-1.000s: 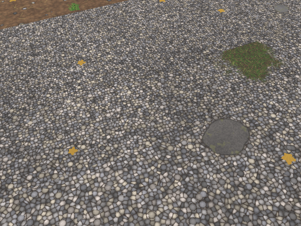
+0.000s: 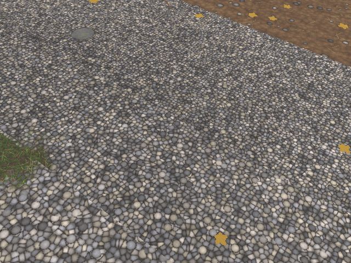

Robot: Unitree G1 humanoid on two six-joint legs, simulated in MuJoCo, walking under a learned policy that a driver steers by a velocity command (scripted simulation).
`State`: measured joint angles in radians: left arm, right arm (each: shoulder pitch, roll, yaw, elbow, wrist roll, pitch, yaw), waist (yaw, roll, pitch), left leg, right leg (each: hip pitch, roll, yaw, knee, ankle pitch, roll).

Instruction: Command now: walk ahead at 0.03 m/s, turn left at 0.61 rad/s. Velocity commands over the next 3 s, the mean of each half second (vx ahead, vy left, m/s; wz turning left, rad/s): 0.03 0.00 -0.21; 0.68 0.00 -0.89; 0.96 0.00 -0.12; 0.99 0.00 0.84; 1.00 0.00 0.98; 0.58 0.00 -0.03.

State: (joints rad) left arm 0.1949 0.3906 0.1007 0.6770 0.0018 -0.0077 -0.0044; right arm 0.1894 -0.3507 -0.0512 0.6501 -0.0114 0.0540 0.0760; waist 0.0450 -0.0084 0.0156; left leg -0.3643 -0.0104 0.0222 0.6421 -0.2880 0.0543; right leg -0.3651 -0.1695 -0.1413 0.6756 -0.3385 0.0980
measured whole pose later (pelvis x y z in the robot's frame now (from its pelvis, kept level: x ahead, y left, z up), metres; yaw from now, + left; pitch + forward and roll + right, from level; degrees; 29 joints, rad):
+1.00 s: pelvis +0.10 -0.08 +0.00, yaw -37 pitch +2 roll +1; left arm 0.03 0.31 0.05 0.58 0.03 0.06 -0.11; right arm 0.51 -0.29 -0.05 0.85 -0.03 -0.07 -0.02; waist -0.09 -0.04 0.02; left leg 0.13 0.05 0.23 0.28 -0.42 -0.06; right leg -0.80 -0.07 -0.02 1.01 -0.07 -0.07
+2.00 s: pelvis +0.73 -0.70 -0.20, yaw -14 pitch -2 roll -1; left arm 0.24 0.27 0.04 0.81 0.03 -0.10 0.00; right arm 0.28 -0.33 -0.09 0.86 -0.02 -0.03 0.01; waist -0.01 0.03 0.01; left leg -0.43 -0.10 -0.09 1.42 -0.35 0.13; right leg -0.35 -0.02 0.01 0.78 -0.40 0.04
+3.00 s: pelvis +1.59 -0.75 -0.37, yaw +9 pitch +1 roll -2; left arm 0.37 0.27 0.09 0.85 -0.04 -0.04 0.04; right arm -0.12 -0.24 -0.01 0.70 0.00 -0.08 -0.02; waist 0.10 0.01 0.04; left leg -0.46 -0.04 -0.13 0.42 0.06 -0.01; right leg -0.20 0.13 0.21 0.54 -0.34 -0.02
